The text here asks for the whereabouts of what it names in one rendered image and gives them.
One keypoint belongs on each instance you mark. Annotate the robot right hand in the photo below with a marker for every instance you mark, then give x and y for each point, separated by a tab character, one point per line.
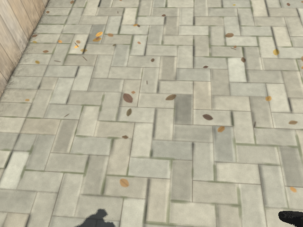
292	217

